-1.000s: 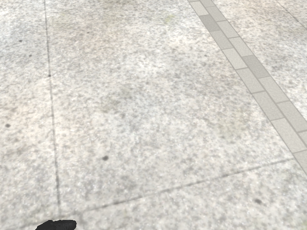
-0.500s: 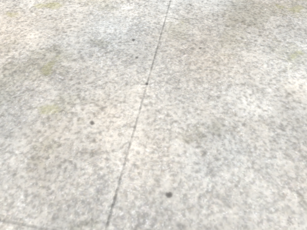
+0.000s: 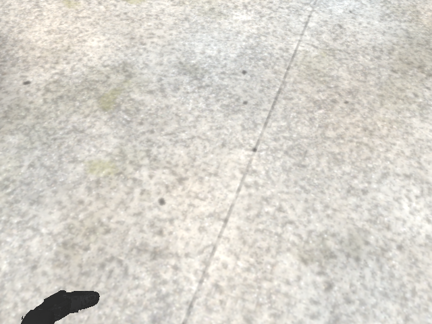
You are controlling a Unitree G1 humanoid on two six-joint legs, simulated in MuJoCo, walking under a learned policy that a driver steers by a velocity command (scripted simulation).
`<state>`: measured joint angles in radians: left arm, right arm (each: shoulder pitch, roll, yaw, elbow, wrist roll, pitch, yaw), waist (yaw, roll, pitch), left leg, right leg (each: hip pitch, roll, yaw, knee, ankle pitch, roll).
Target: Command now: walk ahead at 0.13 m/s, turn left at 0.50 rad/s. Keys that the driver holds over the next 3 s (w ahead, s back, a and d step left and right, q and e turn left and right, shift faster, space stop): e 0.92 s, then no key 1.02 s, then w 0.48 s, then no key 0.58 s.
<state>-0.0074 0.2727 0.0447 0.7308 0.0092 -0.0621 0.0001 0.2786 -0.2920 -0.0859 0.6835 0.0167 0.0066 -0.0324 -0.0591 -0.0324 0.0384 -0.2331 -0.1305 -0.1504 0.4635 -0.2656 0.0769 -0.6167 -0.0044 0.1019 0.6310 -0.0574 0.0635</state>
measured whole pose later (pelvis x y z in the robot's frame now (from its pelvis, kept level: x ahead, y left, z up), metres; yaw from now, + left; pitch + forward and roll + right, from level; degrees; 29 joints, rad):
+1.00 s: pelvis +0.06 -0.04 +0.00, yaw -24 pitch +2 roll +1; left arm 0.16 0.29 0.06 0.62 0.00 0.03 0.00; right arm 0.16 -0.33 -0.09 0.71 -0.01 0.02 -0.04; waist 0.00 0.04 0.05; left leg -0.54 0.04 -0.02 1.13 -0.45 -0.08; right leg -0.30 0.04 0.04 0.49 -0.23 -0.05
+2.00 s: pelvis +0.10 -0.02 -0.01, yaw -28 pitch -2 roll +0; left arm 0.22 0.22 0.04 0.85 0.00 0.02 0.04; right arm 0.22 -0.22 -0.02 0.81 -0.01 -0.02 -0.02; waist 0.00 -0.01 0.03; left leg -0.21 -0.02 0.00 0.55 -0.31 0.02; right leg -0.22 0.03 0.11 0.56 -0.31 0.01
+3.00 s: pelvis +0.36 -0.16 -0.01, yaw -29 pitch -1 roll +2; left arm 0.23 0.23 0.03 0.90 0.02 0.02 0.05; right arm 0.15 -0.23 -0.02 0.92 -0.01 -0.02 0.00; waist 0.00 0.00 0.02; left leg -0.32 -0.06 0.07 0.47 -0.15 0.05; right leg -0.30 -0.06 0.04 0.58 -0.26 0.02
